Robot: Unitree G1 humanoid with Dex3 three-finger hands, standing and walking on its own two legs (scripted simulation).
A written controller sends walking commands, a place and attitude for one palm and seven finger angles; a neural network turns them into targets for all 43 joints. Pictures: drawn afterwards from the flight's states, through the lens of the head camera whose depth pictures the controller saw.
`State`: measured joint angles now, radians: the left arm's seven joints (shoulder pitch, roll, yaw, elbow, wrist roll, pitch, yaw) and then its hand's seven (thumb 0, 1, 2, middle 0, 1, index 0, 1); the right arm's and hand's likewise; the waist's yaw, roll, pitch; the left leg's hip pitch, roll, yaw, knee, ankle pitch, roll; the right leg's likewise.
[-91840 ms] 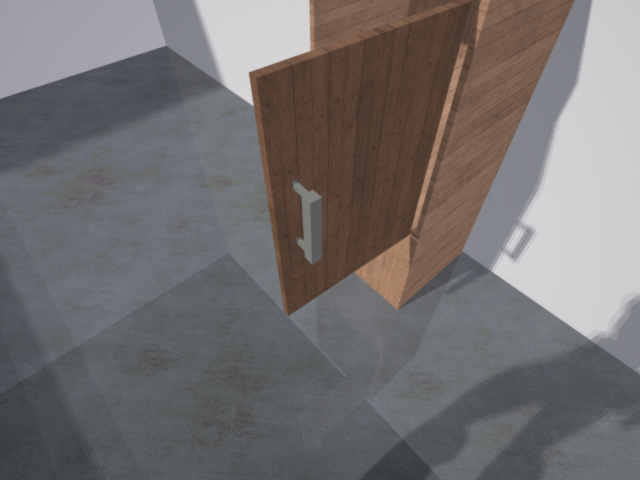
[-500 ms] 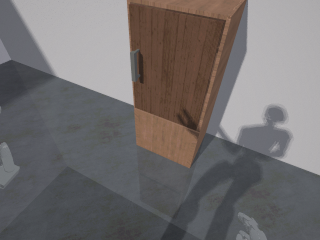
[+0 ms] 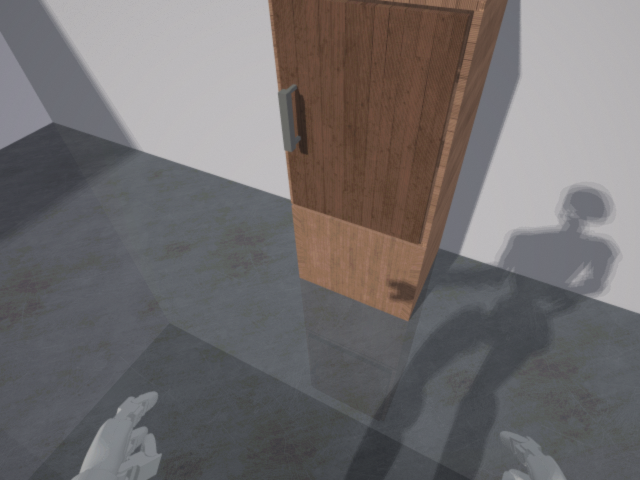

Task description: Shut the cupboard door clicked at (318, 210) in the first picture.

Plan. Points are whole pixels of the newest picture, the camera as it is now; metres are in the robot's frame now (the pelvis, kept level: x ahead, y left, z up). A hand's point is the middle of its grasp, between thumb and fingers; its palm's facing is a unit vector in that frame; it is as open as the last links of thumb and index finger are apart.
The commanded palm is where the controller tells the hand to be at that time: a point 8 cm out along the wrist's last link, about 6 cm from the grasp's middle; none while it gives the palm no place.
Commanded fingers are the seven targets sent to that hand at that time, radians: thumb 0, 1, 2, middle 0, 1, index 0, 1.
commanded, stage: let the arm hang, fingers relaxed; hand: left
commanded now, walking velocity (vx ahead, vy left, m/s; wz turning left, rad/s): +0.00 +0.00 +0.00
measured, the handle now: (291, 118) +0.95 +0.12 -0.02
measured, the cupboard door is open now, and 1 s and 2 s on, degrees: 0 0 0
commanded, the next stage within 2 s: look to check the result in 0.92 s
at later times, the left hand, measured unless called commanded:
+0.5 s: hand out of the picture -0.07 +0.20 -0.16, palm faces +0.02 -0.97 -0.24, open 7.3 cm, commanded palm none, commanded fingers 0.00 0.90 0.90 -0.20 -0.30 -0.20 -0.30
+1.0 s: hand out of the picture -0.01 +0.17 -0.16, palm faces +0.02 -0.98 -0.20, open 7.3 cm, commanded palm none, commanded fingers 0.00 0.90 0.90 -0.20 -0.30 -0.20 -0.30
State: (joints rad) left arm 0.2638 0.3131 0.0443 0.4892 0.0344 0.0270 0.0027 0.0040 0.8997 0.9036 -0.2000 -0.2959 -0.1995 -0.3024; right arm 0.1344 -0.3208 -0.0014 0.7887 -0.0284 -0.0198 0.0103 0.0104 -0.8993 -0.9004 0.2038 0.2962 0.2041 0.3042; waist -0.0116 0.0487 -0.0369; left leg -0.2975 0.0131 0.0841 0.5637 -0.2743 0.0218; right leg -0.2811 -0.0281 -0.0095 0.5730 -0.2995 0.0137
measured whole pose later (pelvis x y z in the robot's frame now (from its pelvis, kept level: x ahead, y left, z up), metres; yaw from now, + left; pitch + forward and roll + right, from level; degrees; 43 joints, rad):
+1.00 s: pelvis -0.02 -0.01 +0.01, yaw +0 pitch -2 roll +0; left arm 0.29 0.16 0.01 1.12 0.02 0.00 0.03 0.00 0.91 0.90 -0.20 -0.30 -0.20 -0.30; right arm 0.31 -0.17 -0.01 1.09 -0.02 0.00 -0.02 0.00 -0.90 -0.90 0.20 0.30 0.20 0.30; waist -0.01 0.00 0.02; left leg -0.20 0.02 0.08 0.40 -0.17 0.01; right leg -0.18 -0.01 -0.02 0.41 -0.20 0.00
